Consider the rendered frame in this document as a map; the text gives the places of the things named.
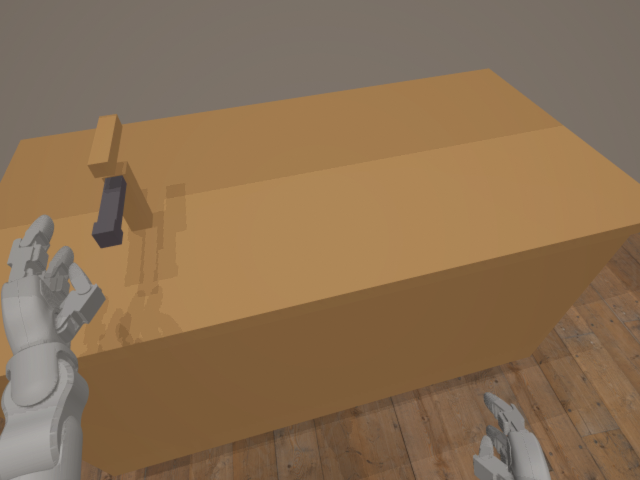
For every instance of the left robot forearm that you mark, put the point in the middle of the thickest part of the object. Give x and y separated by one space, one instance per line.
43 404

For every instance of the robot left hand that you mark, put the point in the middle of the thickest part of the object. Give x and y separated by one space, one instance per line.
32 297

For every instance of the tap lever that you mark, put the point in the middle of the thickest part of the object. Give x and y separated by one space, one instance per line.
107 230

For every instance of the robot right hand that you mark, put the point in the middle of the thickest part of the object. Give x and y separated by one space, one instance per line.
520 452

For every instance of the counter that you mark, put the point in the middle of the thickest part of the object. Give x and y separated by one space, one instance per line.
287 260

